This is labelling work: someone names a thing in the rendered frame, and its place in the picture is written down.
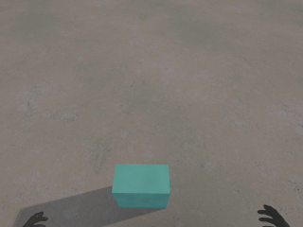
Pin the carton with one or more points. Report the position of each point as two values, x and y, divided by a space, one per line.
141 186

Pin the robot right hand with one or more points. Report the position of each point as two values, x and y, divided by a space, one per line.
276 219

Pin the robot left hand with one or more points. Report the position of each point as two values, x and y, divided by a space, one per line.
34 219

